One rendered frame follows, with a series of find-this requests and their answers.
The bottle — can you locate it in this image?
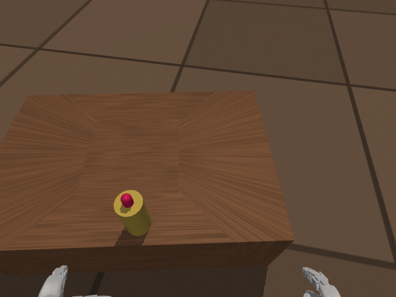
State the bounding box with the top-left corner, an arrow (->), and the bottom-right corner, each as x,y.
114,190 -> 152,236

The right robot hand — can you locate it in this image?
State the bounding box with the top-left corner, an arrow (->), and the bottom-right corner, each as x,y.
302,267 -> 341,297

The left robot hand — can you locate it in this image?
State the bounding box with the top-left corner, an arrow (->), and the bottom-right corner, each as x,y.
38,265 -> 112,297

